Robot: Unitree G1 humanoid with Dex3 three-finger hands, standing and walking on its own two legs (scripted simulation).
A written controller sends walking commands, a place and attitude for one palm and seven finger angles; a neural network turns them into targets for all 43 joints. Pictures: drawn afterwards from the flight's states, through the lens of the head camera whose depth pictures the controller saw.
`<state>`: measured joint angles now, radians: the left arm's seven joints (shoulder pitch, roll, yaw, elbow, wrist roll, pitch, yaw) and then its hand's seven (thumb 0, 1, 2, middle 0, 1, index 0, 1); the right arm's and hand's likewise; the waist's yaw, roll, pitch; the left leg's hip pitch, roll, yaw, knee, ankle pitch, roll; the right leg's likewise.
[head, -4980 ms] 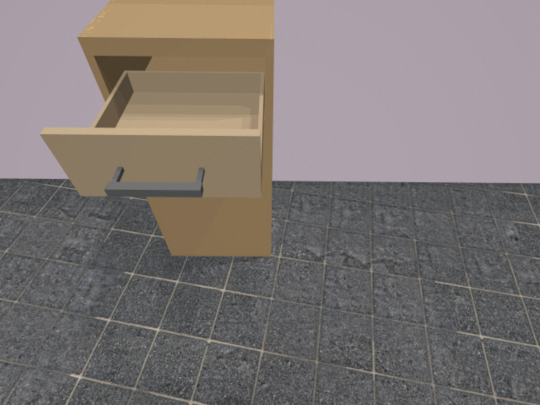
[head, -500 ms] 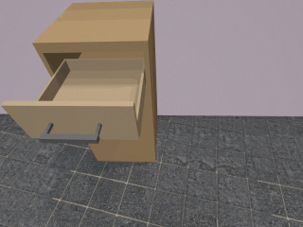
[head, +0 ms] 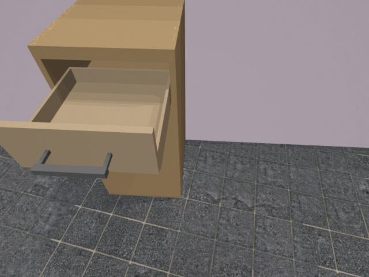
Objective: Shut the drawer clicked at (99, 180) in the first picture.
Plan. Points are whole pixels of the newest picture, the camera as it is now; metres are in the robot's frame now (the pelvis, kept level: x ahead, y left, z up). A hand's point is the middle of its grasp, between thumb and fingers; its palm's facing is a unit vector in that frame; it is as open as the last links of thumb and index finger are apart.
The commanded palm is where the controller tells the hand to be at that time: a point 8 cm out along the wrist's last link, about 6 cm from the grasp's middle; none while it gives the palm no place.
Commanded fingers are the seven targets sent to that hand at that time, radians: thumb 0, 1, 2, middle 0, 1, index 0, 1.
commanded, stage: look again from close up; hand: left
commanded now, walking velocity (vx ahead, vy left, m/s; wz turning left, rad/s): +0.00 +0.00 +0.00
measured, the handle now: (73, 163) +0.35 +0.29 +0.03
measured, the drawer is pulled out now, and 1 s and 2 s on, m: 0.29 0.29 0.29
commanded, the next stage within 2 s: shuffle to correct the standing spot in 0.16 s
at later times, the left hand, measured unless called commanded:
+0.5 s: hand out of the picture +0.02 +0.17 -0.17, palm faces +0.08 -0.98 -0.21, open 7.4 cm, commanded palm none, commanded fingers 0.00 0.90 0.90 -0.20 -0.30 -0.20 -0.30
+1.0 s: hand out of the picture +0.07 +0.22 -0.16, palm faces +0.11 -0.96 -0.27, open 7.3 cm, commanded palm none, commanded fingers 0.00 0.90 0.90 -0.20 -0.30 -0.20 -0.30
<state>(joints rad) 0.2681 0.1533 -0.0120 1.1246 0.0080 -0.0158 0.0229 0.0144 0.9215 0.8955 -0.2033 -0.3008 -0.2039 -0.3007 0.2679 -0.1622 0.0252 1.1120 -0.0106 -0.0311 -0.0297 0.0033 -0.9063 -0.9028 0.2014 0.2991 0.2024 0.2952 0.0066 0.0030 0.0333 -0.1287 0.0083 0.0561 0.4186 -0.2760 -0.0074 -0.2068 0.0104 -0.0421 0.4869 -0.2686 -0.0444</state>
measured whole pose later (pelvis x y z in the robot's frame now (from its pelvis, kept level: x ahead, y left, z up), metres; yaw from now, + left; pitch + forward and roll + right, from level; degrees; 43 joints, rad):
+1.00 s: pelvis +0.05 +0.04 -0.01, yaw +2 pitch +0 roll +3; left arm 0.27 0.13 0.03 1.00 0.03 -0.03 0.04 0.00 0.92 0.90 -0.20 -0.30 -0.20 -0.30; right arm 0.31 -0.17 -0.01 1.04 -0.02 0.04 0.00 0.01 -0.91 -0.90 0.20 0.30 0.20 0.30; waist 0.02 0.03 0.03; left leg -0.39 -0.02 0.08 0.94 -0.49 -0.01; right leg -0.25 -0.08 -0.13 0.60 -0.36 -0.03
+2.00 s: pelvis +0.05 +0.07 +0.00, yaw +1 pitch -1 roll -1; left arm 0.28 0.18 0.00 1.00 0.01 0.00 0.04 0.01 0.92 0.90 -0.20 -0.30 -0.20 -0.30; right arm 0.30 -0.15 0.01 1.04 -0.02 0.01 -0.02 0.01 -0.92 -0.90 0.20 0.30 0.20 0.30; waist 0.00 -0.02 -0.01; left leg -0.20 0.00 0.08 0.51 -0.30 0.04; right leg -0.18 0.07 -0.09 0.45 -0.26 -0.08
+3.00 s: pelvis +0.08 +0.13 +0.00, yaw -1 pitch -1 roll +0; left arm 0.29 0.15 -0.01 1.11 0.00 0.01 0.04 0.01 0.91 0.90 -0.20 -0.30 -0.20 -0.30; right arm 0.32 -0.12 0.04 1.15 -0.01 -0.03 -0.05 0.00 -0.91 -0.90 0.20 0.30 0.20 0.30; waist 0.00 -0.03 0.02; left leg -0.09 -0.10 0.14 0.38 -0.29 0.13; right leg -0.14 -0.02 -0.03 0.47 -0.31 0.01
